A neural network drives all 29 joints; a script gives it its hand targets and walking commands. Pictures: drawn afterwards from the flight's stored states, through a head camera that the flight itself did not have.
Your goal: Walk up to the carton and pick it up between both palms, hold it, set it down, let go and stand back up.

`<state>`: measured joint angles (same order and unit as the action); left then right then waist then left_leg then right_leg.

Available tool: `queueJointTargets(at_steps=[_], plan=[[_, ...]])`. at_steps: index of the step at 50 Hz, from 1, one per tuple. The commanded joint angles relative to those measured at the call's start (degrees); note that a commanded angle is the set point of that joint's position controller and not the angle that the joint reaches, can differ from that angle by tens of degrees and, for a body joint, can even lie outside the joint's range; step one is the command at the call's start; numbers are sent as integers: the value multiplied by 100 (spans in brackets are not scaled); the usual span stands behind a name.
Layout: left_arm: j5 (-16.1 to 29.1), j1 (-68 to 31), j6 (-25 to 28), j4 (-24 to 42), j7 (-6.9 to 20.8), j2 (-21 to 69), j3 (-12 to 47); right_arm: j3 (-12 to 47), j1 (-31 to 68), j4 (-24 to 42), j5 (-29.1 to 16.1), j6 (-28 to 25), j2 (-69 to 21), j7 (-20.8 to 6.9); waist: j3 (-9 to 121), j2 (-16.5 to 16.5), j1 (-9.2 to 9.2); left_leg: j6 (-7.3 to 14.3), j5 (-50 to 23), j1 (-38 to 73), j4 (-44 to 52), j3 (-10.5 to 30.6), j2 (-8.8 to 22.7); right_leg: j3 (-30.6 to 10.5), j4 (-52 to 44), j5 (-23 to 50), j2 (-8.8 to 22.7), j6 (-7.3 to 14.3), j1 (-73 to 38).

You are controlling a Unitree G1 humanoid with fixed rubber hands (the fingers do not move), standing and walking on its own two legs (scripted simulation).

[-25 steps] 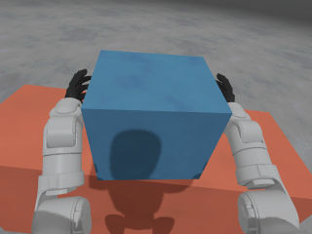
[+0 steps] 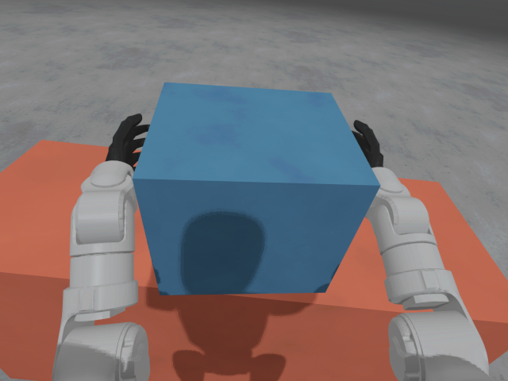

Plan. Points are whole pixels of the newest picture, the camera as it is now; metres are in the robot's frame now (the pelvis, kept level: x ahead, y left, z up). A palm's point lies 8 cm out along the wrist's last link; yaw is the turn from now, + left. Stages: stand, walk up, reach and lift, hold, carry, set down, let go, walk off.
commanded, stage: hold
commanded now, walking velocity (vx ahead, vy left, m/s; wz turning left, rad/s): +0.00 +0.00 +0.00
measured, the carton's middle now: (247, 191) +0.37 +0.01 +0.17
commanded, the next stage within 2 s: none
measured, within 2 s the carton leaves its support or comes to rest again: neither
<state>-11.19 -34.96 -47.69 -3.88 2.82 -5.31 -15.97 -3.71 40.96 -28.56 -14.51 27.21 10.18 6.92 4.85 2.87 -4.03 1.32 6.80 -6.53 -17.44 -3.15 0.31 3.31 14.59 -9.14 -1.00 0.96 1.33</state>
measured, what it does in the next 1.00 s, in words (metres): stands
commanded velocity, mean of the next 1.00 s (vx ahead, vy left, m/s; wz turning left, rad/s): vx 0.00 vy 0.00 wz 0.00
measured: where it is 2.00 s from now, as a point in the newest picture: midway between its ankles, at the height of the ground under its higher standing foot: outside the picture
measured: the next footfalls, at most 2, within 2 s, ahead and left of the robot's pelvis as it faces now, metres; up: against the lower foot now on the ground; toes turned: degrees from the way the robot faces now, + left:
none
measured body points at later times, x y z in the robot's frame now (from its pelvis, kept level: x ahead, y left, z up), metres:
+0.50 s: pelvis +0.00 +0.00 +0.00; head -0.06 +0.03 +0.44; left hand +0.37 +0.19 +0.22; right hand +0.38 -0.17 +0.22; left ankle +0.04 +0.10 -0.75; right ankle -0.01 -0.10 -0.75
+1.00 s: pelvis +0.00 +0.00 +0.00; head -0.06 +0.03 +0.44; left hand +0.37 +0.19 +0.22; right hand +0.38 -0.17 +0.23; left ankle +0.04 +0.10 -0.75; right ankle -0.01 -0.10 -0.75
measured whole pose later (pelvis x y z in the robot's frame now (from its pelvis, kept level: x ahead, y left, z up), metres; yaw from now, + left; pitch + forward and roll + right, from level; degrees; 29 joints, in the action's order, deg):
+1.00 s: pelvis +0.00 +0.00 +0.00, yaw +0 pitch -4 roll -1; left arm -11.2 -36.0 -47.7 -5.2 3.0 -5.6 -16.3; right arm -4.0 42.0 -29.7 -14.4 27.4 10.0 7.0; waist 5.0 3.2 -3.8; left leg 1.4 6.6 -6.8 -17.5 -3.1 0.2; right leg 3.3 14.7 -9.0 -1.0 0.9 1.6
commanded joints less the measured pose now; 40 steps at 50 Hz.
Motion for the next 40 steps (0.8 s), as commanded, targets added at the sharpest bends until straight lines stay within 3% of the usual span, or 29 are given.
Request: queueJointTargets(at_steps=[1,6,11,18,21,24,30,35,40], plan=[[953,-3820,441,1003,791,2683,2376,1905,4474,1931,-659,-330,-2975,-758,1999,-335,-22,-142,-1076,1287,-29,193,-131,-116,-162,1045,-127,-226,130],[871,-3693,445,887,842,2673,2279,1954,4420,1968,-660,-303,-3003,-715,1955,-280,24,-117,-1125,1226,-19,198,-140,-145,-133,1238,-117,-252,-12],[901,-3916,445,837,843,2666,2336,1830,4491,1740,-625,-301,-2990,-754,1858,-462,-9,-157,-870,1185,27,187,-129,-123,-181,834,-114,-203,203],[916,-3963,505,811,824,2652,2301,1835,4462,1681,-616,-306,-3050,-758,2040,-382,-11,-132,-885,1216,14,212,-120,-134,-146,909,-101,-220,164],[946,-3826,481,839,808,2762,2370,1853,4456,1789,-628,-338,-2962,-756,2076,-542,-46,-202,-1082,1347,-25,238,-95,-94,-137,1006,-145,-188,112],[921,-3778,486,853,813,2745,2337,1875,4366,1789,-640,-313,-2958,-742,2012,-396,-67,-211,-1138,1316,-35,248,-121,-117,-173,1078,-144,-204,149],[898,-3836,451,792,815,2732,2312,1825,4497,1741,-617,-328,-2929,-773,1885,-481,-19,-177,-938,1273,-4,224,-107,-102,-178,813,-131,-189,183],[995,-3684,485,1042,757,2777,2444,1956,4371,2049,-710,-349,-2971,-739,2182,-391,-69,-234,-1548,1510,-151,240,-117,-98,-108,1367,-204,-193,95],[901,-3737,417,943,785,2729,2380,1889,4398,1928,-665,-310,-2918,-758,1871,-440,-13,-193,-1057,1279,-18,210,-114,-99,-166,934,-145,-192,223]])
